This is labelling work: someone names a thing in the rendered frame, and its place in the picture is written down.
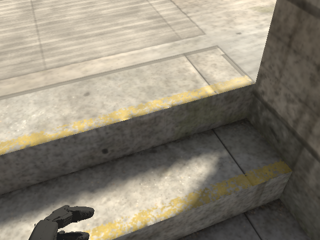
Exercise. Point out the stairs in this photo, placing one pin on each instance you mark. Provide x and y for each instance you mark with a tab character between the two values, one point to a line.
195	171

